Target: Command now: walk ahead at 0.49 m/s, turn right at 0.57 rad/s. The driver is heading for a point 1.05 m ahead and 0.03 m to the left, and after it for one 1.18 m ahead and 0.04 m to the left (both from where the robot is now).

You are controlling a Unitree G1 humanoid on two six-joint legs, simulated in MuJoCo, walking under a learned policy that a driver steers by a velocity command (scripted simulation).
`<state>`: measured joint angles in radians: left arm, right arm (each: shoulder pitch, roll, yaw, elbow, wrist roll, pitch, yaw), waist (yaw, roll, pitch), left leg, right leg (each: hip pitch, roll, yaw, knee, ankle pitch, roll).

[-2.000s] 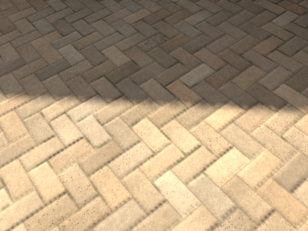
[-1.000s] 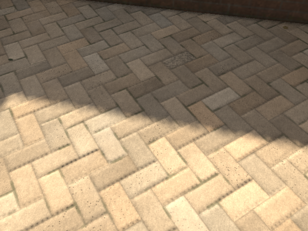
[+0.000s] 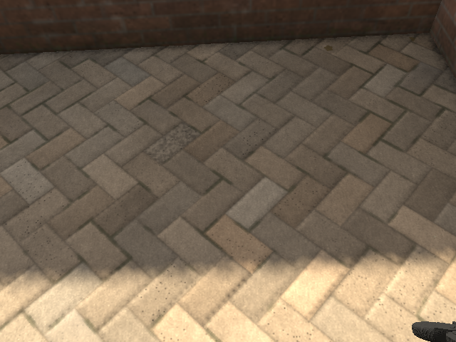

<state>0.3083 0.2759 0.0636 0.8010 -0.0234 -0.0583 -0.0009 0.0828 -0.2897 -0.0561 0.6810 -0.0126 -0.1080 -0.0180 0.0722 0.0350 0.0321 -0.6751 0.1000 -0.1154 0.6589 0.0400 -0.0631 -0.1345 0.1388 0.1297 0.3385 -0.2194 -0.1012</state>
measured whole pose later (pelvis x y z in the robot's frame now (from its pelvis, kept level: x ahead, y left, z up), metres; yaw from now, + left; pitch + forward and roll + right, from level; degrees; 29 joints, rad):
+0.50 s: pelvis +0.27 +0.02 +0.00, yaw -14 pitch +2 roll +2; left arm 0.11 0.28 0.04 0.68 -0.01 -0.05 -0.03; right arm 0.38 -0.28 -0.06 0.82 0.02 -0.09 0.01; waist -0.09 -0.04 0.03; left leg -0.04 -0.02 0.08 0.25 -0.23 0.01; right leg -0.63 -0.09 0.05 0.70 -0.07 0.00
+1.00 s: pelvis +0.52 -0.10 +0.00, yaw -5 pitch +1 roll -2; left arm 0.33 0.26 0.06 0.85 0.01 -0.09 0.00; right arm 0.18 -0.28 -0.06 0.75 0.02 -0.04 0.02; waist 0.06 0.05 0.01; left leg -0.70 0.10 -0.05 0.78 0.05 0.00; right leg 0.03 0.05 -0.20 0.21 -0.26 -0.05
